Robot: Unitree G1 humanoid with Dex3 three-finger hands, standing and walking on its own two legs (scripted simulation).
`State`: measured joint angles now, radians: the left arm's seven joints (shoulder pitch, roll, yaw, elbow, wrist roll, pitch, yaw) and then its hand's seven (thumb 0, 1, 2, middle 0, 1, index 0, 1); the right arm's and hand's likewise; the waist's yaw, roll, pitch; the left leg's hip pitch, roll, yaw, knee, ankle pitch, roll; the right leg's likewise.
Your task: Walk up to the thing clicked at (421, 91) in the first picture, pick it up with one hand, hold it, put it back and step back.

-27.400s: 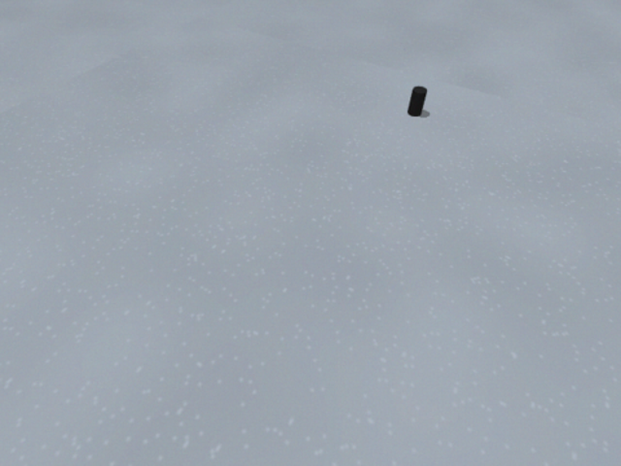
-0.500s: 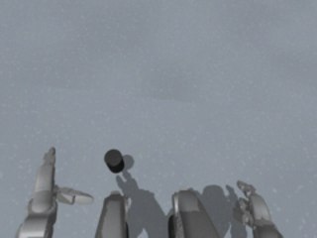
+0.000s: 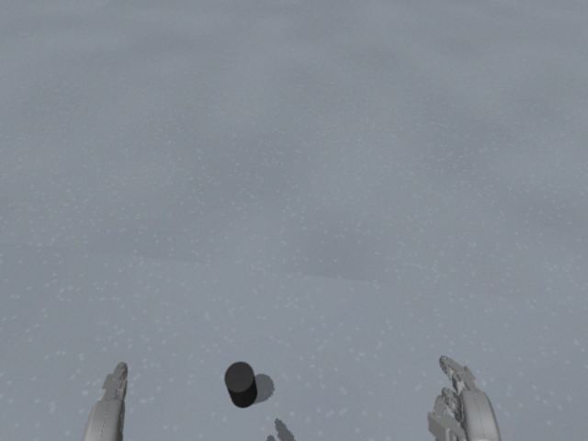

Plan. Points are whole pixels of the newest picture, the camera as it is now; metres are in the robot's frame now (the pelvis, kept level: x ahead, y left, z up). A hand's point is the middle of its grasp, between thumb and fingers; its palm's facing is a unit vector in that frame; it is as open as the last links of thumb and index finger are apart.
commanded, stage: home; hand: left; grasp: from the side
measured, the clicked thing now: (241, 385) +0.41 +0.14 -0.64
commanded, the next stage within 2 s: stand in 1.64 s
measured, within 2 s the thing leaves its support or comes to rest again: neither
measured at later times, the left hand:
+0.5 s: hand (168, 432) +0.17 +0.16 -0.05, palm faces +0.11 -0.95 -0.28, open 17.4 cm
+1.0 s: hand (169, 437) +0.16 +0.16 -0.05, palm faces +0.11 -0.95 -0.28, open 17.3 cm
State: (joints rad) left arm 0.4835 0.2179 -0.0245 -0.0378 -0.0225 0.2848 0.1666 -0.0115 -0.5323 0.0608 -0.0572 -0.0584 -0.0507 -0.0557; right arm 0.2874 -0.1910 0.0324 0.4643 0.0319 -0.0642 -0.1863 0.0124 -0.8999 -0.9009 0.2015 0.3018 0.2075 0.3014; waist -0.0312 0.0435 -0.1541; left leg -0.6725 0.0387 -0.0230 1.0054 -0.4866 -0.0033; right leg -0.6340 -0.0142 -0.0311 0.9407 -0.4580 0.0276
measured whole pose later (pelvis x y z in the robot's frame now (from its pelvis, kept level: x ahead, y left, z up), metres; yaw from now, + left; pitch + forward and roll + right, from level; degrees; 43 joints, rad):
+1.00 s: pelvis +0.00 -0.02 +0.01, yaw +1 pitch +7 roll -2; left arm 0.46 0.20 -0.01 0.00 -0.02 0.26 0.13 -0.01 -0.52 0.07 -0.06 -0.07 -0.05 -0.06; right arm 0.27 -0.20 0.03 0.51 0.01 -0.12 -0.18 0.01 -0.90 -0.90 0.20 0.30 0.21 0.30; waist -0.03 0.03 -0.10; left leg -0.62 0.04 -0.04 0.95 -0.45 -0.03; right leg -0.59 -0.01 -0.05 0.91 -0.44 0.00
